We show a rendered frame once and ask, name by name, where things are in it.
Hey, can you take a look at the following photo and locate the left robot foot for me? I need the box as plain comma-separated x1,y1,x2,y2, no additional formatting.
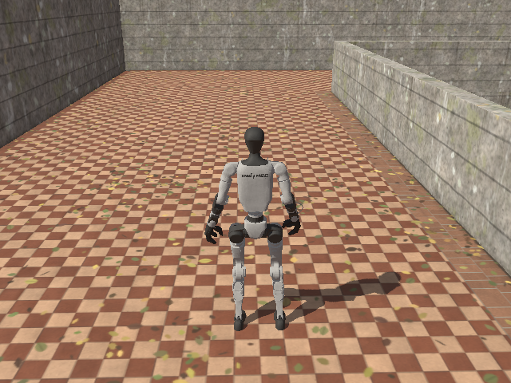
234,310,246,331

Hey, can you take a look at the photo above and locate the right robot thigh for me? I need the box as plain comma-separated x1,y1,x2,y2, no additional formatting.
267,223,283,280

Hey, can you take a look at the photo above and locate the right robot upper arm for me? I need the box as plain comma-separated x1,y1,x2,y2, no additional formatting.
271,161,293,205

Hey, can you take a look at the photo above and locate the left robot upper arm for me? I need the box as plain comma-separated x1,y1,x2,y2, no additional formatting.
216,162,238,205

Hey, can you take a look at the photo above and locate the robot left forearm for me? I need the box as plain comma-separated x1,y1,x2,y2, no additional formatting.
207,193,224,227

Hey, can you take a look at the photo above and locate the right robot hand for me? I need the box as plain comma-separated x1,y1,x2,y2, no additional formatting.
282,219,301,235

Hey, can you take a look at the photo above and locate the robot right forearm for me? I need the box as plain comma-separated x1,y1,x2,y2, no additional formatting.
285,193,299,222

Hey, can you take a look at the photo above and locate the left robot hand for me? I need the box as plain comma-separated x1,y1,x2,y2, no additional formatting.
204,224,223,244

